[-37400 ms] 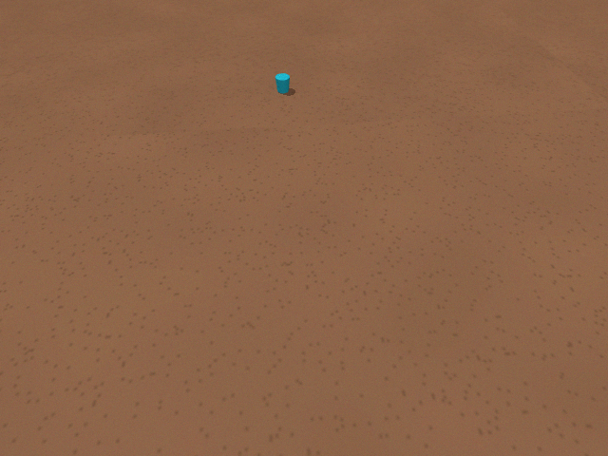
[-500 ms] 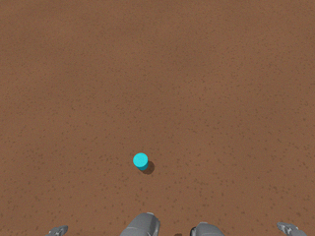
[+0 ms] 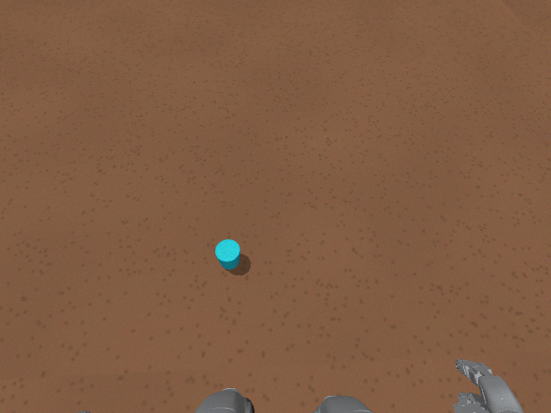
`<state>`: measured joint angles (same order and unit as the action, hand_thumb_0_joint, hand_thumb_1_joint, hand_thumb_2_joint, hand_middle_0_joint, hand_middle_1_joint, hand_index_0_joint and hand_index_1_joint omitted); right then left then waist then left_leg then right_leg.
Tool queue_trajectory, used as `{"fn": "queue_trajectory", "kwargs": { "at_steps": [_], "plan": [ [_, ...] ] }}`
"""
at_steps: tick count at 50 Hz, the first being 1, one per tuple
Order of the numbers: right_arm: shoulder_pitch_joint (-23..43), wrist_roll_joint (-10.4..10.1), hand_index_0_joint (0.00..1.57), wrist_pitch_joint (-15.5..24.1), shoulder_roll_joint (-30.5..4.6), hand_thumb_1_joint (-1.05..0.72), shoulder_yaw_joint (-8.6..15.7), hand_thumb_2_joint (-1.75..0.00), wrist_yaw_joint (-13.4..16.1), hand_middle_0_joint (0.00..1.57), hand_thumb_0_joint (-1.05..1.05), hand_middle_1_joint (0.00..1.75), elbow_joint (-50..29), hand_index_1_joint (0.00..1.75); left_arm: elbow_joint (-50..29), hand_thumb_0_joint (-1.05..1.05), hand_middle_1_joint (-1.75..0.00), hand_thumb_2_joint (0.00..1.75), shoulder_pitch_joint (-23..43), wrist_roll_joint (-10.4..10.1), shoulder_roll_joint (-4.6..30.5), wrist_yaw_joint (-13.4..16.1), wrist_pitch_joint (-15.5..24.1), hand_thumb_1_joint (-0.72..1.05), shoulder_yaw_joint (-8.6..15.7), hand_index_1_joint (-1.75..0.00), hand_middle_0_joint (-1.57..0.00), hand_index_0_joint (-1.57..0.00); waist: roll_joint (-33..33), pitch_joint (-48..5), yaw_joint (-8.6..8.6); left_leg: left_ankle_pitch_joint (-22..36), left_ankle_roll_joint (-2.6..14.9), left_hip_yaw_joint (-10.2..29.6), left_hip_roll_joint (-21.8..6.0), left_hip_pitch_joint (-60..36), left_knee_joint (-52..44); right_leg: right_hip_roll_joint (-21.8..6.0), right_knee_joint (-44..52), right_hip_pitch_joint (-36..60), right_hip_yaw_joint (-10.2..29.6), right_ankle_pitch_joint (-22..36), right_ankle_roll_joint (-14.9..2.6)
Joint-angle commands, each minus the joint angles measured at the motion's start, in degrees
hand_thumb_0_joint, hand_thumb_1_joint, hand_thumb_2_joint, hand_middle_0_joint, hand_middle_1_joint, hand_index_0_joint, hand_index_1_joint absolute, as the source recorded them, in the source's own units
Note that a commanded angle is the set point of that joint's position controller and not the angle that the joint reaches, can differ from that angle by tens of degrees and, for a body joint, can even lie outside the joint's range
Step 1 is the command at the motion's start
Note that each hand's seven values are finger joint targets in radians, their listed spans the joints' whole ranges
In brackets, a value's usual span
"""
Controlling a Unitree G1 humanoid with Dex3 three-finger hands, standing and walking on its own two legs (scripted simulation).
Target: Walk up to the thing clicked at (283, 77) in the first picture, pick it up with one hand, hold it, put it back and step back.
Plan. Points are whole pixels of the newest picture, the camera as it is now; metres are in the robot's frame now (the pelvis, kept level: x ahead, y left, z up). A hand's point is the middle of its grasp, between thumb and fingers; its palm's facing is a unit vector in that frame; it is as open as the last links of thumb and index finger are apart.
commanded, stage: step back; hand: left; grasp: from above
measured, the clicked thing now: (228, 255) +0.67 +0.19 -0.71
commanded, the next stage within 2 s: none
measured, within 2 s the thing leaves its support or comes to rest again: neither
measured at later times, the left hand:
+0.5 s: hand out of the picture -0.02 +0.28 -0.14, palm faces +0.01 -0.92 -0.40, open 7.4 cm
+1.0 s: hand out of the picture -0.25 +0.26 -0.13, palm faces -0.02 -0.90 -0.44, open 7.4 cm
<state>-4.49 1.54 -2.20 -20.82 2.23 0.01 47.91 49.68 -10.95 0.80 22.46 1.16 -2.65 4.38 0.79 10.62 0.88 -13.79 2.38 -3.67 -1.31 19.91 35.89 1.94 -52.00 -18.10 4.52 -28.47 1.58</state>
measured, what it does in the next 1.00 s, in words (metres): walks backwards: right foot, then left foot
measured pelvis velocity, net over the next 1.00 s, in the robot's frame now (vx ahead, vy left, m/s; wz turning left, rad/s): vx -0.33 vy -0.02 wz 0.00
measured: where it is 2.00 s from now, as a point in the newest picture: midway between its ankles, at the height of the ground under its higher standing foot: outside the picture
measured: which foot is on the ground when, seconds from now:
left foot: down 0.00-0.10, up 0.12-0.38, down 0.40-0.76, up 0.78-1.00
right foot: up 0.00-0.04, down 0.06-0.40, up 0.42-0.72, down 0.74-1.00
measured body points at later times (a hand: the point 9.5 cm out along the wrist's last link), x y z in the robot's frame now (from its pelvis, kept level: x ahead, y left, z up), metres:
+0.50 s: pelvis -0.16 +0.01 +0.00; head -0.10 +0.03 +0.44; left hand -0.02 +0.33 -0.12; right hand -0.09 -0.30 -0.12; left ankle -0.14 +0.13 -0.72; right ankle -0.12 -0.13 -0.68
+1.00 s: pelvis -0.33 -0.02 +0.00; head -0.28 -0.03 +0.45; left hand -0.25 +0.30 -0.10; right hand -0.23 -0.33 -0.12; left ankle -0.35 +0.12 -0.69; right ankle -0.29 -0.13 -0.72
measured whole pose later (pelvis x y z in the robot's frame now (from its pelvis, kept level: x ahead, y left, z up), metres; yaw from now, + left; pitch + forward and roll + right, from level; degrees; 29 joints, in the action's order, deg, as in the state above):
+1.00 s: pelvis -0.33 -0.02 +0.00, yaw +0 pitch -2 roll +2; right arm -10.1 0.7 -2.8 -23.3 2.6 1.1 49.3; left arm 47.6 -10.6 3.0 21.2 0.8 -2.9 3.5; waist -0.3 8.5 1.3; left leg -29.2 -0.7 4.0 4.1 21.4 52.6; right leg -2.3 -37.2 -19.7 0.3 -15.8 -0.5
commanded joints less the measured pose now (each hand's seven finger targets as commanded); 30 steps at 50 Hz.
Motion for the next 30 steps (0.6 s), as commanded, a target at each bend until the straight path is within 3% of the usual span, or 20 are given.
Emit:
{"fn": "queue_trajectory", "kwargs": {
  "at_steps": [1,2,3,4,5,6,8,9,12,15,17,18,19,20,21,22,23,25,26,30],
  "plan": [
    [-0.62,-0.62,0.2,-0.09,-15.81,-0.9,4.62,-0.9,0.93,0.2,0.0,0.3,-4.04,0.3,-1.96,0.0,-0.3,0.9,-6.86,0.28,8.97,0.18,2.26,0.9,2.8,-0.3,-0.2,-0.2,-11.08,-14.52,-0.3,14.08,9.28,14.56,-13.33,-10.05,-6.32,-0.46,19.58,4.14,-4.94,8.66,-1.66],
    [0.65,-0.93,0.2,-0.41,-15.69,-0.9,4.69,-0.9,0.79,0.2,0.0,0.3,-4.1,0.3,-0.85,0.0,-0.3,0.9,-9.75,0.53,9.15,0.14,2.52,0.9,2.93,-0.3,-0.2,-0.2,-10.31,-15.46,1.1,10.39,7.35,13.49,-12.52,-7.2,-4.73,-0.69,25.32,8.22,-5.21,14.2,-2.75],
    [0.3,-1.17,0.2,-0.47,-14.16,-0.9,4.31,-0.9,0.7,0.2,0.0,0.3,-4.33,0.3,-1.41,0.0,-0.3,0.9,-9.33,1.23,11.27,0.25,2.87,0.9,3.48,-0.3,-0.2,-0.2,-6.13,-15.01,0.94,4.08,4.17,12.36,-10.06,-1.74,-2.54,-3.38,26.99,10.37,0.48,15.15,-4.39],
    [2.03,-1.85,0.2,-0.31,-11.91,-0.9,3.94,-0.9,0.46,0.2,0.0,0.3,-5.3,0.3,-2.66,0.0,-0.3,0.9,-6.81,1.32,15.56,-0.02,2.89,0.9,4.6,-0.3,-0.2,-0.2,6.81,-12.21,1.0,-7.74,-0.52,6.7,-1.09,6.56,6.2,-12.96,28.96,7.98,16.28,16.89,-11.0],
    [3.33,-1.55,0.2,-0.67,-11.6,-0.9,4.17,-0.9,1.11,0.2,0.0,0.3,-4.9,0.3,-4.94,0.0,-0.3,0.9,-2.6,1.78,20.55,-0.04,2.76,0.9,5.63,-0.3,-0.2,-0.2,17.47,-9.09,2.9,-20.31,-2.51,5.77,5.24,6.4,22.64,-24.6,36.14,-2.73,29.02,15.45,-19.25],
    [2.05,-1.39,0.2,-1.05,-13.03,-0.9,4.53,-0.9,1.18,0.2,0.0,0.3,-4.31,0.3,-6.89,0.0,-0.3,0.9,0.12,1.78,19.32,0.28,3.28,0.9,5.47,-0.3,-0.2,-0.2,12.02,-6.94,1.52,-20.83,-2.8,13.85,4.53,5.4,31.48,-25.93,35.49,-6.17,28.93,19.88,-19.83],
    [-2.71,-2.41,0.2,-0.5,-12.48,-0.9,4.3,-0.9,1.11,0.2,0.0,0.3,-1.84,0.3,-7.88,0.0,-0.3,0.9,5.35,1.23,14.67,0.88,3.32,0.9,4.06,-0.3,-0.2,-0.2,4.7,-7.84,-2.4,-14.88,-2.74,14.85,7.99,6.51,34.64,-17.11,28.03,-2.15,13.01,33.62,-14.89],
    [-3.31,-2.34,0.2,-0.1,-12.18,-0.9,3.96,-0.9,1.37,0.2,0.0,0.3,-2.09,0.3,-8.28,0.0,-0.3,0.9,5.7,1.37,14.13,0.98,3.08,0.9,4.26,-0.3,-0.2,-0.2,6.31,-8.31,-2.07,-13.78,-2.91,13.56,8.65,6.34,35.41,-15.5,27.32,-1.64,9.84,33.76,-13.56],
    [-5.33,-1.75,0.2,0.14,-11.85,-0.9,3.42,-0.9,1.67,0.2,0.0,0.3,-1.91,0.3,-8.96,0.0,-0.3,0.9,4.01,1.67,12.5,1.14,2.44,0.9,3.9,-0.3,-0.2,-0.2,7.73,-10.09,0.14,-15.98,-3.68,11.21,6.91,6.45,27.09,-14.34,25.55,5.76,7.48,35.04,-13.3],
    [-4.78,-1.03,0.2,0.7,-11.03,-0.9,3.27,-0.9,1.65,0.2,0.0,0.3,-2.92,0.3,-8.89,0.0,-0.3,0.9,1.11,1.68,12.07,1.5,1.83,0.9,3.88,-0.3,-0.2,-0.2,10.13,-12.41,1.78,-16.83,-3.16,8.24,3.28,6.06,9.29,-15.59,21.99,14.69,8.45,39.64,-12.62],
    [-7.7,-0.4,0.2,1.14,-10.97,-0.9,3.74,-0.9,1.55,0.2,0.0,0.3,-1.21,0.3,-8.91,0.0,-0.3,0.9,1.96,0.8,12.7,1.05,1.12,0.9,3.55,-0.3,-0.2,-0.2,10.2,-14.1,0.46,-9.59,-2.38,4.35,3.24,-0.09,-3.64,-14.35,17.69,13.67,7.26,40.23,-11.5],
    [-10.18,-0.25,0.2,1.46,-10.45,-0.9,3.84,-0.9,1.52,0.2,0.0,0.3,-0.06,0.3,-9.3,0.0,-0.3,0.9,2.51,0.22,12.91,0.76,0.65,0.9,3.39,-0.3,-0.2,-0.2,9.02,-14.72,-0.91,-0.49,-2.33,2.35,3.85,-4.54,-13.37,-12.83,14.46,12.33,6.03,39.03,-10.02],
    [-9.73,0.39,0.2,1.8,-12.32,-0.9,4.58,-0.9,1.55,0.2,0.0,0.3,-0.19,0.3,-9.75,0.0,-0.3,0.9,2.37,0.05,11.36,0.56,0.26,0.9,2.75,-0.3,-0.2,-0.2,5.7,-14.92,-0.64,4.9,-1.0,9.32,-0.02,-8.8,-14.21,-10.56,12.97,5.42,5.79,31.25,-7.35],
    [-9.07,1.26,0.2,1.78,-17.73,-0.9,5.95,-0.9,1.38,0.2,0.0,0.3,-0.66,0.3,-10.08,0.0,-0.3,0.9,1.45,-0.21,9.28,0.32,0.07,0.9,2.18,-0.3,-0.2,-0.2,-6.46,-13.97,-0.33,11.67,3.87,25.05,-11.93,-13.21,-14.79,-2.72,4.88,-6.81,2.22,14.31,-4.1],
    [-6.31,0.56,0.2,1.59,-22.94,-0.9,6.51,-0.9,0.74,0.2,0.0,0.3,-1.96,0.3,-10.69,0.0,-0.3,0.9,5.84,-0.38,10.61,1.16,0.09,0.9,2.98,-0.3,-0.2,-0.2,-15.18,-12.89,-3.31,16.89,13.02,33.45,-20.91,-4.19,-17.73,3.4,-6.64,-6.49,0.92,-8.35,-2.64],
    [-5.43,0.81,0.2,1.97,-21.74,-0.9,6.55,-0.9,0.89,0.2,0.0,0.3,-1.84,0.3,-9.8,0.0,-0.3,0.9,7.41,0.43,11.51,1.56,0.01,0.9,3.56,-0.3,-0.2,-0.2,-11.8,-10.72,-3.58,16.63,15.34,34.48,-22.13,0.23,-17.86,3.42,-15.55,-5.73,7.25,-9.2,-2.62],
    [-3.34,0.68,0.2,2.15,-18.72,-0.9,5.49,-0.9,1.23,0.2,0.0,0.3,-2.14,0.3,-9.19,0.0,-0.3,0.9,6.33,0.02,11.44,1.45,-0.09,0.9,3.62,-0.3,-0.2,-0.2,-6.73,-10.31,-1.73,19.61,13.31,27.4,-18.79,-1.98,-15.61,3.45,-18.65,-7.55,8.39,-6.25,-3.12],
    [0.03,0.84,0.2,2.19,-15.62,-0.9,4.29,-0.9,1.67,0.2,0.0,0.3,-2.83,0.3,-6.62,0.0,-0.3,0.9,1.4,-0.66,11.08,0.94,-0.04,0.9,3.56,-0.3,-0.2,-0.2,-6.84,-9.2,1.51,20.19,10.27,18.72,-13.63,-2.46,-12.72,3.43,-21.91,-8.91,6.81,-1.21,-2.75],
    [0.11,0.54,0.2,2.18,-15.11,-0.9,4.22,-0.9,1.75,0.2,0.0,0.3,-3.1,0.3,-6.11,0.0,-0.3,0.9,-0.3,-0.49,11.29,0.58,0.08,0.9,3.8,-0.3,-0.2,-0.2,-8.77,-9.34,1.93,20.79,10.77,18.01,-13.54,-4.94,-11.58,2.69,-19.9,-8.78,5.4,-0.54,-2.01],
    [-5.05,0.83,0.2,1.85,-15.15,-0.9,4.47,-0.9,1.74,0.2,0.0,0.3,-3.19,0.3,-7.05,0.0,-0.3,0.9,2.3,0.37,9.92,-0.28,0.52,0.9,3.35,-0.3,-0.2,-0.2,-9.33,-11.42,-2.22,22.88,12.25,17.71,-13.15,-13.28,-9.32,1.43,-6.45,-8.39,2.16,-2.61,0.25]
  ]
}}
